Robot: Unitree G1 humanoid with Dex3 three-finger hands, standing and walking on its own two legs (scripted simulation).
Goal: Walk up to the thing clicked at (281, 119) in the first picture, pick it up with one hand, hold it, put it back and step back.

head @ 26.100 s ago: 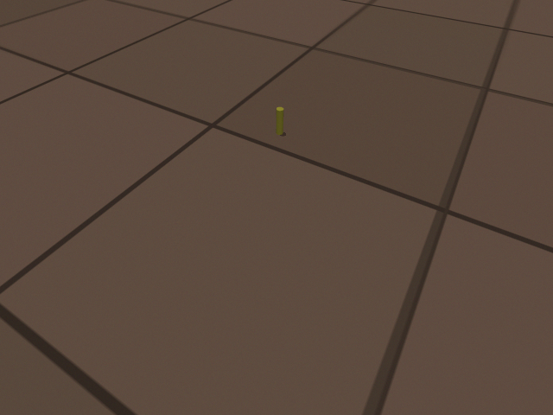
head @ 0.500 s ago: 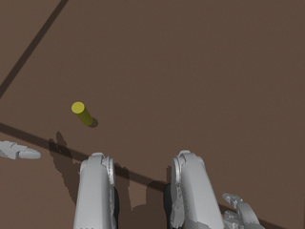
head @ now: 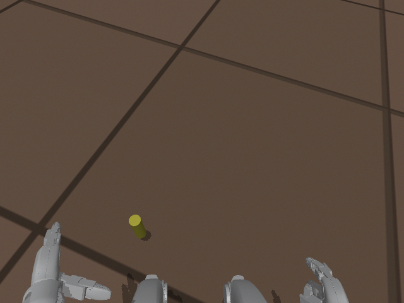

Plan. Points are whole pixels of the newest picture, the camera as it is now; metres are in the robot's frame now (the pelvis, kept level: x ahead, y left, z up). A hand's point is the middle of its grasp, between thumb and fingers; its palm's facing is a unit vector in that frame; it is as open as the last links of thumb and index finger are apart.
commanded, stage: home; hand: left
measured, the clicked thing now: (138, 227) +0.46 +0.22 -0.57
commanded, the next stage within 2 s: stand in 1.94 s
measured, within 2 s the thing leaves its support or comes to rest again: neither
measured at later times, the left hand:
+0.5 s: hand (78, 288) +0.19 +0.19 +0.01, palm faces +0.13 -0.94 -0.30, open 17.5 cm
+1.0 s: hand (89, 285) +0.19 +0.18 +0.01, palm faces +0.12 -0.95 -0.30, open 17.4 cm
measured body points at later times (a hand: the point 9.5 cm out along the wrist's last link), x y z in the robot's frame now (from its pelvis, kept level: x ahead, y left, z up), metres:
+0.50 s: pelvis +0.03 +0.01 +0.07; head +0.05 +0.01 +0.52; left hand +0.18 +0.24 +0.03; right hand +0.21 -0.23 +0.00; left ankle +0.04 +0.12 -0.62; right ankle +0.03 -0.13 -0.62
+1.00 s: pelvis +0.03 -0.01 +0.07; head +0.05 -0.01 +0.52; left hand +0.18 +0.23 +0.04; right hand +0.19 -0.25 +0.00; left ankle +0.04 +0.12 -0.62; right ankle +0.03 -0.13 -0.62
